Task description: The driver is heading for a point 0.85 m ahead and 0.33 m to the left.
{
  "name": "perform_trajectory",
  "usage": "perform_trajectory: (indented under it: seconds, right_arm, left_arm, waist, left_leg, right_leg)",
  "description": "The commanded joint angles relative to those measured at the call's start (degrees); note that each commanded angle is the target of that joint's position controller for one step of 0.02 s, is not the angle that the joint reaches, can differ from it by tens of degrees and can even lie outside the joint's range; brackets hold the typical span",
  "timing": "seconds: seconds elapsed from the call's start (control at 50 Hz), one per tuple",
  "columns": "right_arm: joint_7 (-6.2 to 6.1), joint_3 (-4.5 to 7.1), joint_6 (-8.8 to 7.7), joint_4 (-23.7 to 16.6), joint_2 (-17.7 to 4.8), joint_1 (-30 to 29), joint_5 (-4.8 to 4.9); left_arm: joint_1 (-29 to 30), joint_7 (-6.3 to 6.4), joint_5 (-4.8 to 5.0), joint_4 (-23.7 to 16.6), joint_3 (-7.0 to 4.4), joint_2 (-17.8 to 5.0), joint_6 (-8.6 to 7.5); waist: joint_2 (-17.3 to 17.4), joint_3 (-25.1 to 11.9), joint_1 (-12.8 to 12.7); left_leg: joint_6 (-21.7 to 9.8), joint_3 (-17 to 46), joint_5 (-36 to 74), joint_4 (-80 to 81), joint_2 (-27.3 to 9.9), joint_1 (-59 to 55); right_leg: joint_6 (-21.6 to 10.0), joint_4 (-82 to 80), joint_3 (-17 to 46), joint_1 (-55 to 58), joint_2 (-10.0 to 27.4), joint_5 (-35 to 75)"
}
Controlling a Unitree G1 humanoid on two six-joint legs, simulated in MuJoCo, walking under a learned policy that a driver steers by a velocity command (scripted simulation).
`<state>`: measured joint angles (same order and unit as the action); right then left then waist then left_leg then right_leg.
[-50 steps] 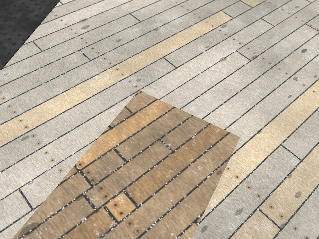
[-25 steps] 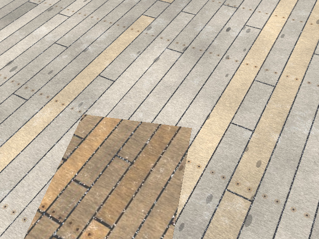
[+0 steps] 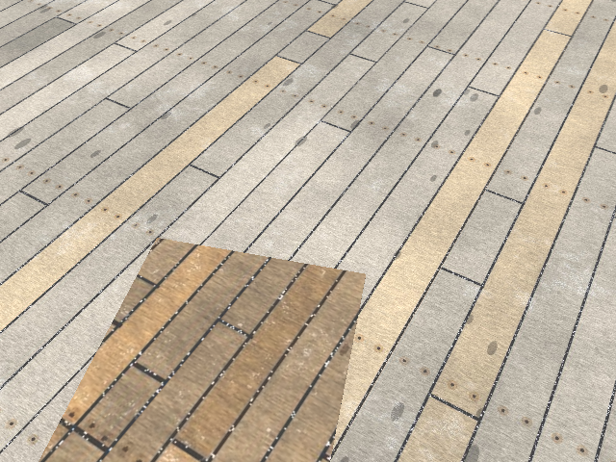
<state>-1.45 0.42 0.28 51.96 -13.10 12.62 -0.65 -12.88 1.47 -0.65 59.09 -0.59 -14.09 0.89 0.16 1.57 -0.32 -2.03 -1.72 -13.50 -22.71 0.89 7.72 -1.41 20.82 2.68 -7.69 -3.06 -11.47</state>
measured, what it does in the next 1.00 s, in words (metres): walks ahead: right foot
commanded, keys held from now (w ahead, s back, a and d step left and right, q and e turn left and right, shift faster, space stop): shift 0.60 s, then w+shift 0.28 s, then w+q+shift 0.12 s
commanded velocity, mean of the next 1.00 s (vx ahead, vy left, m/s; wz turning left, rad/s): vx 0.21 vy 0.00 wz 0.02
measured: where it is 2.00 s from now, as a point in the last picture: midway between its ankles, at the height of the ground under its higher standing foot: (247, 340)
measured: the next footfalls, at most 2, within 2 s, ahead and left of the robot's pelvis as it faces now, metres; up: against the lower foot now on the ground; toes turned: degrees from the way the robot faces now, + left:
right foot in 0.94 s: +0.14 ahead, -0.14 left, +0.00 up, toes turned -3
left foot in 1.42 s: +0.52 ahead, +0.07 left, +0.00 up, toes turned +28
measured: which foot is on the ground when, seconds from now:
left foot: down 0.00-0.94, up 0.96-1.00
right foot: down 0.00-0.66, up 0.68-0.92, down 0.94-1.00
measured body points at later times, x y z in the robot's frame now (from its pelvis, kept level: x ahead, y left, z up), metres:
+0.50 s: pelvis +0.01 +0.01 +0.00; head +0.01 +0.02 +0.45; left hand +0.01 +0.24 -0.16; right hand +0.02 -0.22 -0.15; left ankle -0.01 +0.10 -0.75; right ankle +0.00 -0.11 -0.75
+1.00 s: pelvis +0.10 -0.04 -0.01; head +0.11 -0.06 +0.44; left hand +0.17 +0.22 -0.14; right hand +0.10 -0.30 -0.17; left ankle +0.00 +0.08 -0.70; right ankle +0.10 -0.14 -0.75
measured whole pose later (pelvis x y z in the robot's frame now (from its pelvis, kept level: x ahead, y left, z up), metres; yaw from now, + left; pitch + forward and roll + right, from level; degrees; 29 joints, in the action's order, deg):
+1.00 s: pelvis +0.10 -0.04 -0.01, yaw +3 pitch +2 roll +0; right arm 0.3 3.7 -3.0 59.9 -12.9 20.2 -0.8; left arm -11.4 0.1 -2.2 56.8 -3.0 -12.3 -4.9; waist 2.3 -1.9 0.3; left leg -6.5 2.0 -22.3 -50.1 -0.2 16.8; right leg -2.4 30.3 -6.8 -16.8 0.6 -15.8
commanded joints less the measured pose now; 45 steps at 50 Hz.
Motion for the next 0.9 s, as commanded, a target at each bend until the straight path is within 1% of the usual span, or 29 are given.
perform_trajectory:
  seconds: [0.02,0.14,0.28,0.44,0.6,0.62,0.64,0.66,0.68,0.7,0.72,0.74,0.76,0.78,0.8,0.82,0.84,0.86,0.88,0.9]
  right_arm:
    - [-0.26,1.2,-0.64,-0.24,-6.22,1.33,-0.01]
    - [-0.43,0.59,-0.76,3.32,-5.19,2.43,-0.02]
    - [-0.67,0.0,-0.85,6.66,-4.01,4.07,-0.01]
    - [-0.91,-0.37,-0.92,9.31,-2.63,5.71,-0.04]
    - [-1.08,-0.51,-0.98,11.01,-1.37,6.96,-0.06]
    - [-0.96,-0.13,-0.83,11.39,-2.09,8.17,-0.16]
    - [-0.77,1.06,-0.31,11.38,-4.94,9.24,-0.14]
    - [-0.47,2.03,0.2,11.78,-7.07,12.54,-0.3]
    - [-0.38,2.87,0.49,12.7,-8.33,15.7,-0.3]
    - [-0.35,2.86,0.13,12.7,-6.57,15.84,-0.5]
    - [-0.22,2.81,-0.62,12.01,-5.41,14.17,-0.79]
    - [-0.1,3.11,-1.5,10.98,-5.67,11.8,-0.89]
    - [-0.03,3.36,-2.37,10.02,-6.03,10.1,-0.68]
    - [-0.04,3.53,-3.1,9.22,-6.17,8.55,-0.32]
    - [-0.04,3.66,-3.62,8.62,-6.25,7.39,-0.05]
    - [-0.05,3.78,-3.94,8.27,-6.31,6.73,0.1]
    - [-0.01,3.93,-4.08,8.0,-6.5,6.37,0.21]
    - [0.12,4.2,-4.15,7.85,-7.14,6.41,0.16]
    - [0.34,4.42,-4.18,7.67,-7.24,6.33,0.16]
    - [0.63,4.53,-4.06,7.28,-6.89,5.74,0.5]
  left_arm:
    - [-0.49,0.36,0.05,0.23,-0.78,-5.03,-0.46]
    - [-1.11,0.68,0.11,3.53,-0.44,-4.38,-0.39]
    - [-1.79,0.94,0.17,6.2,0.01,-3.11,-0.4]
    - [-2.71,1.18,0.21,8.1,0.43,-1.52,-0.47]
    - [-3.89,1.37,0.22,9.14,0.71,-0.24,-0.52]
    - [-4.96,1.37,0.09,9.27,0.71,0.01,-0.44]
    - [-4.82,1.15,-0.16,8.52,0.08,-1.19,-0.19]
    - [-1.82,0.53,-1.04,6.63,-0.43,-2.24,0.02]
    - [2.38,-0.36,-1.8,3.82,-0.16,-0.48,-0.19]
    - [7.92,-0.97,-2.14,0.58,-0.05,-0.12,-0.8]
    - [9.3,-1.48,-1.92,-0.66,-0.42,-0.48,-1.58]
    - [6.88,-2.09,-1.84,-0.36,-0.72,-0.48,-2.45]
    - [4.67,-2.68,-1.65,-0.01,-1.1,-0.82,-3.22]
    - [3.87,-3.07,-1.31,-0.15,-1.42,-1.05,-3.68]
    - [4.03,-3.27,-1.0,-0.75,-1.64,-0.93,-3.8]
    - [4.62,-3.36,-0.83,-1.57,-1.73,-0.58,-3.7]
    - [4.9,-3.36,-0.73,-2.26,-1.77,-0.22,-3.45]
    - [4.54,-3.22,-0.58,-2.8,-1.84,-0.13,-3.27]
    - [3.17,-3.01,-0.44,-2.85,-2.01,-0.33,-3.23]
    - [0.29,-2.69,-0.36,-2.36,-2.19,-0.12,-3.53]
  waist:
    - [0.02,0.07,0.42]
    - [0.39,0.49,0.28]
    - [0.56,1.03,0.3]
    - [0.29,1.54,0.43]
    - [0.13,1.95,0.52]
    - [0.9,-0.41,0.86]
    - [3.52,0.14,1.52]
    - [5.94,3.53,3.55]
    - [10.41,7.6,5.11]
    - [9.77,12.12,6.04]
    - [5.51,11.4,4.43]
    - [3.39,8.13,2.39]
    - [2.79,5.08,1.06]
    - [3.34,3.5,0.23]
    - [4.79,2.98,-0.32]
    - [6.38,3.22,-0.61]
    - [7.64,3.75,-0.76]
    - [8.74,4.61,-0.92]
    - [7.85,5.43,-1.37]
    - [5.07,6.12,-2.81]
  left_leg:
    - [-1.49,7.2,7.22,4.89,-7.1,0.71]
    - [-1.45,7.11,7.5,5.3,-6.83,0.94]
    - [-1.43,7.04,7.8,5.36,-6.56,1.06]
    - [-1.5,7.02,8.02,5.21,-6.32,1.04]
    - [-1.63,7.06,8.05,5.15,-6.14,1.04]
    - [-2.13,7.32,-3.91,6.11,-5.25,-0.09]
    - [-4.1,9.68,-21.75,6.76,-5.1,0.06]
    - [-7.08,16.58,-36.92,10.67,-8.87,-0.15]
    - [-11.0,25.46,-45.68,16.47,-15.7,-0.21]
    - [-13.59,30.91,-41.2,20.16,-20.85,1.54]
    - [-13.51,30.47,-34.44,20.61,-21.07,0.69]
    - [-12.46,27.68,-28.9,19.59,-19.8,-1.45]
    - [-11.33,24.06,-24.49,18.91,-18.16,-2.47]
    - [-10.19,20.07,-21.34,18.73,-16.0,-1.46]
    - [-9.25,16.91,-19.82,18.76,-14.15,0.84]
    - [-8.69,14.46,-19.42,18.69,-12.96,3.47]
    - [-8.57,12.65,-19.83,18.47,-12.33,6.19]
    - [-9.06,12.08,-20.84,17.67,-12.71,8.95]
    - [-9.7,11.73,-21.83,16.07,-13.04,11.58]
    - [-10.04,11.82,-22.89,12.84,-12.6,16.69]
  right_leg:
    - [-1.05,-2.91,5.76,-0.37,5.99,7.72]
    - [-1.04,-3.01,5.51,0.17,6.36,8.03]
    - [-0.92,-2.93,5.15,0.04,6.56,8.15]
    - [-0.7,-2.7,4.78,-0.53,6.64,7.99]
    - [-0.51,-2.38,4.5,-1.11,6.69,7.6]
    - [-1.01,-1.14,3.14,-1.26,5.05,-0.94]
    - [-2.11,4.18,0.41,-5.04,1.82,-15.16]
    - [-2.63,10.15,-0.75,-14.15,0.3,-23.62]
    - [-2.32,18.37,-5.07,-21.14,0.09,-21.22]
    - [-1.8,26.74,-4.6,-27.3,3.8,-15.96]
    - [-1.41,30.62,-2.86,-30.19,5.52,-12.62]
    - [-1.04,31.69,-2.16,-30.28,6.46,-9.87]
    - [-0.79,30.93,-2.5,-28.51,6.76,-7.94]
    - [-0.55,28.59,-3.51,-25.53,6.4,-6.75]
    - [-0.42,25.58,-4.49,-22.11,5.81,-5.98]
    - [-0.43,22.02,-5.34,-18.75,5.35,-5.61]
    - [-0.53,18.36,-6.38,-15.28,4.85,-6.03]
    - [-0.79,14.8,-7.46,-11.64,4.64,-7.28]
    - [-1.0,11.95,-9.22,-7.74,4.12,-6.92]
    - [-1.05,8.09,-10.57,-1.11,3.29,-3.7]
